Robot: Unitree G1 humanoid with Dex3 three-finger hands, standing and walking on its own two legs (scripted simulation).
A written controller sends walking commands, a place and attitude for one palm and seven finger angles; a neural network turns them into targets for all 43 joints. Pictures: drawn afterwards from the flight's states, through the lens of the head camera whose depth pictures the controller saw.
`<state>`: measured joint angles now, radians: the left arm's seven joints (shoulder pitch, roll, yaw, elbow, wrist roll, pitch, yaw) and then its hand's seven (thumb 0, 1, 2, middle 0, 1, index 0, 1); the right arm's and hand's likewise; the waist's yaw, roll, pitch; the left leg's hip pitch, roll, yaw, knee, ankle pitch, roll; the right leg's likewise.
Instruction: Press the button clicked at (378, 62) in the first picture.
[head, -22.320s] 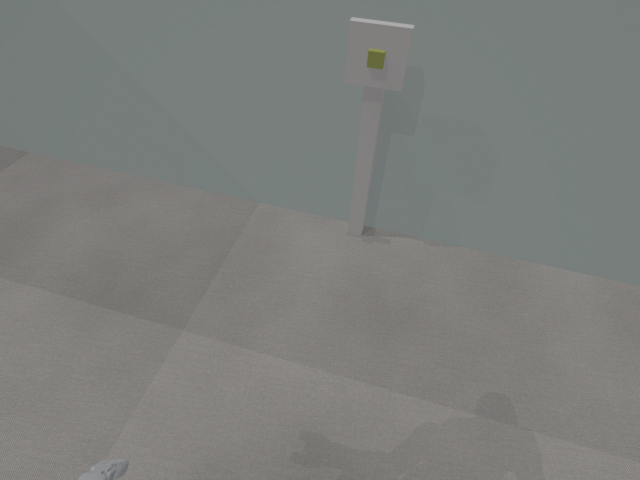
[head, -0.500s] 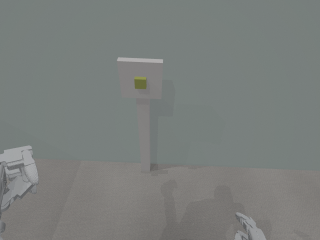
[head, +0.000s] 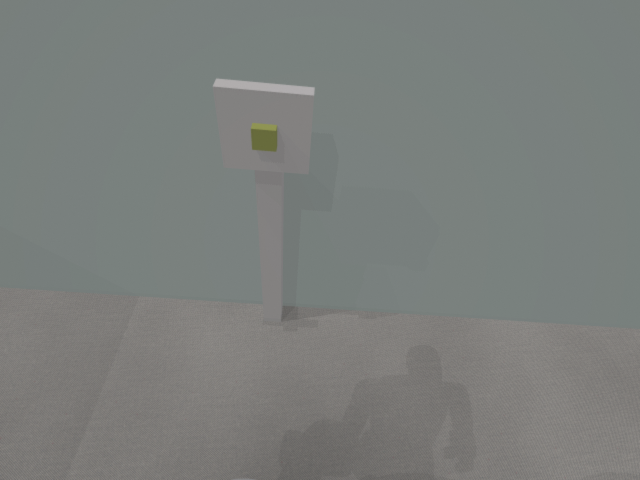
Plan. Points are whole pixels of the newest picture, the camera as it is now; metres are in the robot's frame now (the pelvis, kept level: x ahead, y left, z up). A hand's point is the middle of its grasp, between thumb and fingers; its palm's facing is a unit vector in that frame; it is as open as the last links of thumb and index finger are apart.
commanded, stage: let the arm hang, fingers relaxed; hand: left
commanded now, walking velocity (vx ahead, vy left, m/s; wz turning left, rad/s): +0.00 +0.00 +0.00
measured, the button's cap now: (264, 136) +0.70 +0.13 +0.04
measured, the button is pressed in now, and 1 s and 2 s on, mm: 0 0 0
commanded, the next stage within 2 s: stand and wait in 0.80 s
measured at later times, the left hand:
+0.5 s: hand out of the picture +0.00 +0.16 -0.15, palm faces +0.05 -0.98 -0.21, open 7.1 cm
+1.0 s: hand out of the picture -0.04 +0.15 -0.15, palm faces +0.06 -0.98 -0.18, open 7.4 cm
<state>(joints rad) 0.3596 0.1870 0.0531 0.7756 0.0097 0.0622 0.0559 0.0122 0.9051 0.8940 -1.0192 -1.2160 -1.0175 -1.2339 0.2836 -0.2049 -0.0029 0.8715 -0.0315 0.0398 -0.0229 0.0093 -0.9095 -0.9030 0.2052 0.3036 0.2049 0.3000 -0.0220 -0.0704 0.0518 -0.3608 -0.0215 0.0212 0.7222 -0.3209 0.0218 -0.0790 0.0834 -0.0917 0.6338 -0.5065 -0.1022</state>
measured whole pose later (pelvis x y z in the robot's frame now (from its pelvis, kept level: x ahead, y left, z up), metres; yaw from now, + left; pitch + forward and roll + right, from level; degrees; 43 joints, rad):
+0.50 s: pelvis +0.00 -0.01 +0.03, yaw +0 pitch -3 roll +0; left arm 0.30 0.13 0.00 1.13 0.00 0.00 0.04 0.00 0.91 0.89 -0.25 -0.36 -0.25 -0.37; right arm 0.30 -0.14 0.01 1.13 -0.01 0.01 -0.04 0.01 -0.92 -0.90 0.21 0.30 0.20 0.30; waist -0.01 0.03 0.03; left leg -0.21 -0.02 0.00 0.43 -0.18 0.01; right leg -0.05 0.03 -0.01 0.41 -0.32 -0.03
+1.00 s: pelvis +0.00 -0.01 +0.03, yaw +0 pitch -2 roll +0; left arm 0.33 0.11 0.01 1.17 0.00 0.00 0.04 0.00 0.91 0.89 -0.20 -0.30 -0.20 -0.30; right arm 0.30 -0.12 0.01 1.14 -0.01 0.01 -0.05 0.00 -0.91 -0.90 0.20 0.30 0.20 0.30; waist 0.00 0.01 0.06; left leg -0.21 0.00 0.00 0.42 -0.17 0.00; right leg -0.05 0.04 -0.01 0.39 -0.30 -0.04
